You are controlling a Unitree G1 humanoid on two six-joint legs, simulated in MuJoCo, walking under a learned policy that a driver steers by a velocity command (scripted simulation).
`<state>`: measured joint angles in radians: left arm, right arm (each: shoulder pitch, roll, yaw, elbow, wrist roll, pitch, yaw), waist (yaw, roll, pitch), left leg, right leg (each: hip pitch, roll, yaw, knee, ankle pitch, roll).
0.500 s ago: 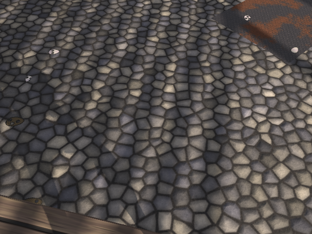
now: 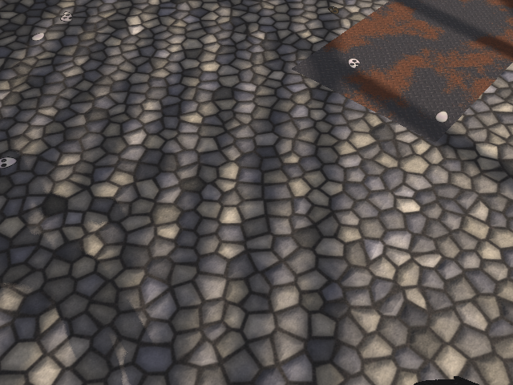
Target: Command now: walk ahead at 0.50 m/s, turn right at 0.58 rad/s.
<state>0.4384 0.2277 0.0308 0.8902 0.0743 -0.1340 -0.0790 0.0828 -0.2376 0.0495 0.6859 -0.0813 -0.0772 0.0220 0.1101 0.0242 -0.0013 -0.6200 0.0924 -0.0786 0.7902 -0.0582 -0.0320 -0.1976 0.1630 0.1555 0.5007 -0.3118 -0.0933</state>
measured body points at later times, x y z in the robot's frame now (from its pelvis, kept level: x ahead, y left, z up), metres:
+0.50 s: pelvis +0.24 +0.06 -0.09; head +0.27 +0.06 +0.36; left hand +0.50 +0.24 -0.18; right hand +0.17 -0.19 -0.23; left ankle +0.22 +0.18 -0.83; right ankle +0.36 -0.10 -0.79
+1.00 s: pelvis +0.29 +0.08 -0.11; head +0.30 +0.11 +0.33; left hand +0.42 +0.37 -0.23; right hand +0.44 -0.20 -0.20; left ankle +0.31 +0.16 -0.83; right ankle +0.35 -0.08 -0.80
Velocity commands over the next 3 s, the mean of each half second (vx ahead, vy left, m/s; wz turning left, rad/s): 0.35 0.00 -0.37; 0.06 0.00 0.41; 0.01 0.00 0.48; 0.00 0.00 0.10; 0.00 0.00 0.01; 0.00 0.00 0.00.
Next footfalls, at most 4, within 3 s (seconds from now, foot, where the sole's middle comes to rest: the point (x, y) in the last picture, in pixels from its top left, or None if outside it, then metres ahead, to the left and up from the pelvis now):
0.16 left None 0.26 0.18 -0.87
0.56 right None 0.40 -0.09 -0.87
0.94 left None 0.34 0.20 -0.87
1.48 right None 0.44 -0.04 -0.87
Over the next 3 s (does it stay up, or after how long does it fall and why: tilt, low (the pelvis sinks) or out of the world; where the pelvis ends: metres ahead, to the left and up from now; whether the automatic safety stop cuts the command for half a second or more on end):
stays up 0.37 0.07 -0.10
